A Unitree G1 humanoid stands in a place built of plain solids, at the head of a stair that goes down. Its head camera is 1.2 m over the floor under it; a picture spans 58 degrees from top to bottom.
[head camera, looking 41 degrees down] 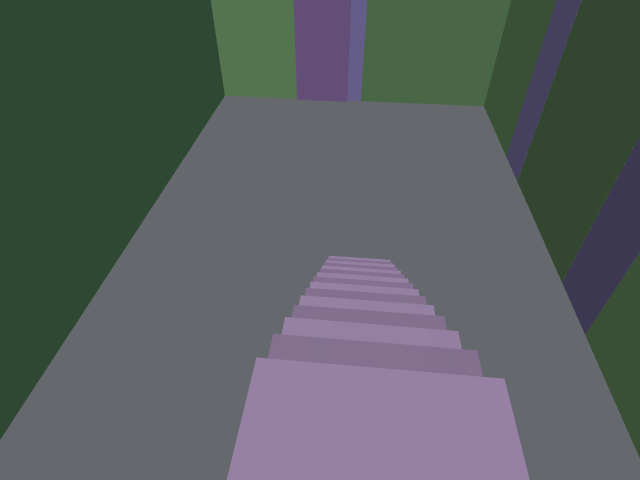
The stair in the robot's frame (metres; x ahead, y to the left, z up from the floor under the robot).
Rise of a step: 0.18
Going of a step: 0.23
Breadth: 0.78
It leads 6 degrees to the right of straight ahead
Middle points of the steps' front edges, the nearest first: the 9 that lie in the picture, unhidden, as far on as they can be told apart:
0.76 -0.18 0.00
0.99 -0.20 -0.18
1.22 -0.23 -0.36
1.45 -0.25 -0.55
1.68 -0.27 -0.73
1.91 -0.30 -0.91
2.14 -0.32 -1.10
2.37 -0.34 -1.28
2.60 -0.36 -1.46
